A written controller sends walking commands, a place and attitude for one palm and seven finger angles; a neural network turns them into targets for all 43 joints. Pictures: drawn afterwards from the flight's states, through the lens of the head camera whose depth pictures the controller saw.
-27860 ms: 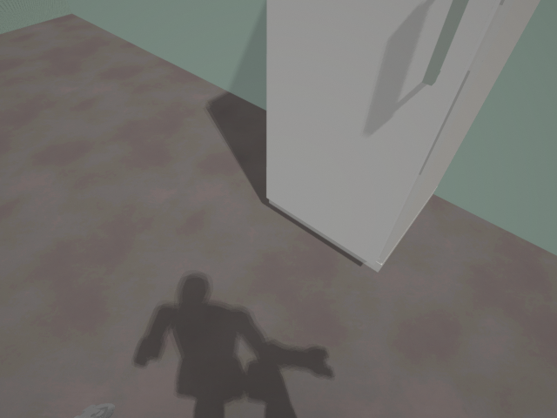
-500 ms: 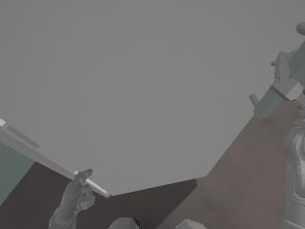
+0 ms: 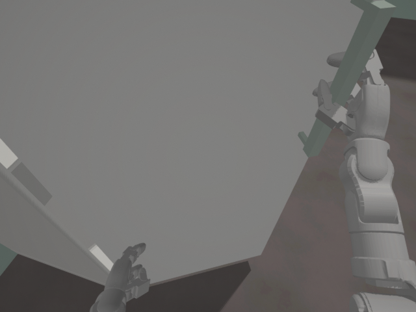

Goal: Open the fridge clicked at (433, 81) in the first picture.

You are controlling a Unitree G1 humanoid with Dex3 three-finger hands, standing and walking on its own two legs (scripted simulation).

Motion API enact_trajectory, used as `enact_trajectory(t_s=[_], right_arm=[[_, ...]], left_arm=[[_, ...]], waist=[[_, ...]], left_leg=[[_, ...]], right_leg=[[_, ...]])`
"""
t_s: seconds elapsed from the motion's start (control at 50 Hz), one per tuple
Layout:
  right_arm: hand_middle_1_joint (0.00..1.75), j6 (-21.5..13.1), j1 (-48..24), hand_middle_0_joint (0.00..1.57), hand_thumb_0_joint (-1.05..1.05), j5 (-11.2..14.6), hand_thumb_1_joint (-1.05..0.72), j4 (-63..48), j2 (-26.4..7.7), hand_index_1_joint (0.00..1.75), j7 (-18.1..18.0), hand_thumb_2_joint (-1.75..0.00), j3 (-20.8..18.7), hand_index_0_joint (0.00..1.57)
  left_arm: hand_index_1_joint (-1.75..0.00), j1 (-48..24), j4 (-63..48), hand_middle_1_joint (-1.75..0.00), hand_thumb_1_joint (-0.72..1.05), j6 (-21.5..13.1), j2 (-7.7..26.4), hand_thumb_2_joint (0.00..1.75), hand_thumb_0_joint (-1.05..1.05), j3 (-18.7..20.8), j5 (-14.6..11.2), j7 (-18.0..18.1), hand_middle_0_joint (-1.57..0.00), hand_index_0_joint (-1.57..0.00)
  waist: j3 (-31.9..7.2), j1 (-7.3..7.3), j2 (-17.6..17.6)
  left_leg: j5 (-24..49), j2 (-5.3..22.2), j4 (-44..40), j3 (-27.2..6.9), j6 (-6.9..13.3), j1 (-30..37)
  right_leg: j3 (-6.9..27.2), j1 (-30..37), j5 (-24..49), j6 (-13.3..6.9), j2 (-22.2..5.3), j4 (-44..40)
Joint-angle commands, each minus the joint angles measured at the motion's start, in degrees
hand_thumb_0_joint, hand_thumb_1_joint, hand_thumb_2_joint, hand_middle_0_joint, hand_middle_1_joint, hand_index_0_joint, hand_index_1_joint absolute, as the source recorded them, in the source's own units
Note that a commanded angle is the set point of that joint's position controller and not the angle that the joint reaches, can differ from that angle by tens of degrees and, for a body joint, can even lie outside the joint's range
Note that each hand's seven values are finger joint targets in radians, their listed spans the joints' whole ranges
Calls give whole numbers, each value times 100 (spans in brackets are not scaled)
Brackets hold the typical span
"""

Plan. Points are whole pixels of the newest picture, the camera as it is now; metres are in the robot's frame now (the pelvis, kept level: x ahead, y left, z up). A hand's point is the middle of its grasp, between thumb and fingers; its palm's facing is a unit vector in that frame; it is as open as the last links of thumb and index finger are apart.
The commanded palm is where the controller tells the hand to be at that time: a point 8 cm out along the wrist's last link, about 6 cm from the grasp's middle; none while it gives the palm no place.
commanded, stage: stop walking and hold the door back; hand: right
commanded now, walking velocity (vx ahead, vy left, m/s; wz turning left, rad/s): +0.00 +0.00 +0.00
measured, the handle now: (330, 90) +0.41 -0.20 +0.23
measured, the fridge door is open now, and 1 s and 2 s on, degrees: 59 55 55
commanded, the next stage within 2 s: loosen the grip on the handle in 0.56 s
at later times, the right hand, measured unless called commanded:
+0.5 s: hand (317, 94) +0.40 -0.17 +0.23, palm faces +0.25 +0.96 -0.13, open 5.8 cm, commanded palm +0.37 -0.22 +0.21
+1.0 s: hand (325, 89) +0.41 -0.19 +0.23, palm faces +0.25 +0.96 -0.13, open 11.8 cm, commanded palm +0.36 -0.22 +0.24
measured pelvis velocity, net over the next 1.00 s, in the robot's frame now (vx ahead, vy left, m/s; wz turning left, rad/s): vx -0.01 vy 0.03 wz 0.03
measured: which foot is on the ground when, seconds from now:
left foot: down 0.00-1.00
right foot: down 0.00-1.00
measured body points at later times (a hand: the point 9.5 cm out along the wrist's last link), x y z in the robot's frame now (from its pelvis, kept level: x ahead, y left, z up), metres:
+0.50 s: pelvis -0.03 +0.03 +0.00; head -0.04 +0.02 +0.45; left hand +0.06 +0.30 -0.11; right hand +0.38 -0.22 +0.24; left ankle -0.02 +0.14 -0.74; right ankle +0.05 -0.06 -0.74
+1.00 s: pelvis -0.01 +0.03 -0.01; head -0.02 +0.03 +0.44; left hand +0.12 +0.29 -0.09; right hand +0.39 -0.24 +0.24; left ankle -0.02 +0.14 -0.74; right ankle +0.05 -0.06 -0.74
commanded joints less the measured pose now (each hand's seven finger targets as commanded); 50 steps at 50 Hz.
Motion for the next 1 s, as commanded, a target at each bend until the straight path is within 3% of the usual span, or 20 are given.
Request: enact_trajectory(t_s=[0.0,0.04,0.16,0.28,0.34,0.38,0.52,0.6,0.62,0.64,0.66,0.68,0.7,0.72,0.74,0.78,0.82,0.88,0.92,0.98], right_arm=[[140,-392,-3073,45,0,-145,-90,-162,-992,140,-27,-90,-253,45],[140,-404,-3337,45,0,-185,-90,348,-1171,140,-59,-90,-336,45],[140,-461,-3627,45,0,-196,-90,1413,-1252,140,-43,-90,-335,45],[140,-438,-3562,45,0,-162,-90,1772,-1501,140,-7,-90,-517,45],[140,-396,-3531,45,0,-165,-90,1986,-1875,140,2,-90,-764,45],[140,-407,-3467,45,0,-163,-90,1985,-1780,140,40,-90,-709,45],[140,-394,-3191,45,0,-161,-90,2175,-2053,140,89,-90,-889,45],[140,-430,-3004,45,0,-191,-90,2080,-2241,140,118,-90,-1139,45],[140,-430,-2834,45,0,-172,-90,2034,-2222,140,132,-90,-1089,45],[140,-652,-8171,45,0,-1055,-90,435,-5569,140,342,-90,-3066,45],[140,-113,-6623,45,0,-1050,-78,3103,-3130,140,816,-84,-1811,45],[140,6,-4891,45,0,-753,-66,3163,-2600,140,978,-78,-2084,45],[140,-134,-4802,45,0,-411,-54,2643,-2329,140,1113,-73,-1947,45],[140,-283,-4042,45,0,-282,-42,2638,-2371,140,1046,-67,-2133,45],[140,-472,-4462,45,0,-232,-30,1748,-2267,140,890,-61,-1800,45],[140,-646,-4171,45,0,-414,-5,1756,-1796,140,648,-49,-1186,45],[140,-723,-3807,45,0,-405,19,1640,-1958,140,537,-37,-1295,45],[137,-663,-3780,42,0,-342,55,1127,-2005,137,603,-20,-1231,42],[133,-570,-3764,40,0,-229,55,1013,-2123,133,639,-20,-1328,40],[128,-344,-3572,36,0,-178,55,295,-2018,128,707,-20,-1223,36]], left_arm=[[-30,-202,-581,-30,90,-187,1103,90,0,481,4,177,-20,-20],[-30,-150,-514,-30,90,-155,1158,90,0,489,-7,209,-20,-20],[-30,38,-478,-30,90,-135,1210,90,0,526,-83,244,-20,-20],[-30,187,-472,-30,90,-182,1287,90,0,563,-120,254,-20,-20],[-30,282,-431,-30,90,-191,1375,90,0,587,-137,262,-20,-20],[-30,318,-439,-30,90,-208,1347,90,0,590,-138,260,-20,-20],[-30,427,-391,-30,90,-239,1408,90,0,607,-151,284,-20,-20],[-30,467,-435,-30,90,-252,1390,90,0,597,-102,278,-20,-20],[-30,465,-430,-30,90,-233,1400,90,0,612,-131,281,-20,-20],[-30,715,-815,-30,90,-397,1548,90,0,877,-52,11,-20,-20],[-30,371,-487,-30,90,-812,1502,90,0,898,180,-57,-20,-20],[-30,924,-580,-30,90,-948,1527,90,0,877,-57,-70,-20,-20],[-30,624,-682,-30,90,-990,1546,90,0,730,-75,-73,-20,-20],[-30,627,-673,-30,90,-1013,1495,90,0,719,-32,-67,-20,-20],[-30,517,-842,-30,90,-1061,1482,90,0,613,20,-91,-20,-20],[-30,526,-842,-30,90,-1104,1435,90,0,602,-19,-141,-20,-20],[-30,472,-870,-30,90,-1070,1516,90,0,620,-56,-117,-20,-20],[-30,367,-880,-30,90,-1091,1478,90,0,609,-112,-87,-20,-20],[-30,325,-797,-30,90,-1067,1491,90,0,599,-123,-14,-20,-20],[-30,291,-847,-30,90,-1112,1416,90,0,610,-119,-7,-20,-20]], waist=[[-1835,343,136],[-1621,327,-48],[-1421,332,-7],[-1468,326,145],[-1434,325,257],[-1436,347,232],[-1401,356,136],[-1553,331,382],[-1556,355,202],[-836,250,1285],[-2891,694,831],[-3127,548,570],[-3266,316,-490],[-2998,82,-1659],[-2575,241,-1272],[-1669,463,-154],[-1516,391,322],[-1557,383,180],[-1446,364,94],[-1948,335,-388]], left_leg=[[-132,532,-368,-769,264,-364],[-382,579,-421,-797,282,-449],[-758,581,-494,-830,310,-615],[-526,679,-556,-950,343,-523],[-470,742,-572,-967,339,-487],[-422,780,-585,-1010,353,-550],[-325,695,-393,-857,300,-460],[-72,700,-403,-924,303,-331],[27,699,-311,-824,295,-299],[798,496,-547,-871,149,-792],[1763,-59,646,-39,518,-526],[889,-180,774,221,563,-893],[310,-203,624,126,528,-1228],[-27,-107,560,61,582,-1378],[-254,-103,479,23,527,-1470],[-629,-163,429,31,454,-1666],[-675,-131,392,10,445,-1442],[-763,-144,409,-71,405,-1463],[-681,-117,340,-94,410,-1367],[-57,-136,401,-81,431,-1251]], right_leg=[[1288,886,-443,181,-1212,-395],[1331,568,-825,140,-1186,-466],[1382,263,-1213,123,-1115,-432],[1319,301,-650,144,-1091,-191],[1278,246,-401,171,-1093,-98],[1219,343,-336,180,-1087,-10],[1259,266,-237,166,-1186,-183],[1230,262,-53,173,-1160,-142],[1209,326,98,180,-1190,-178],[376,-120,-373,78,-845,363],[67,311,1034,209,-321,-188],[395,1173,980,349,-373,96],[603,1837,326,506,-435,-107],[693,2034,-186,636,-462,-115],[781,1811,-874,583,-530,-218],[775,1084,-1625,374,-590,-351],[739,812,-1659,315,-583,-338],[650,881,-1628,292,-561,-269],[611,824,-1565,283,-538,-222],[469,1209,-408,276,-471,58]])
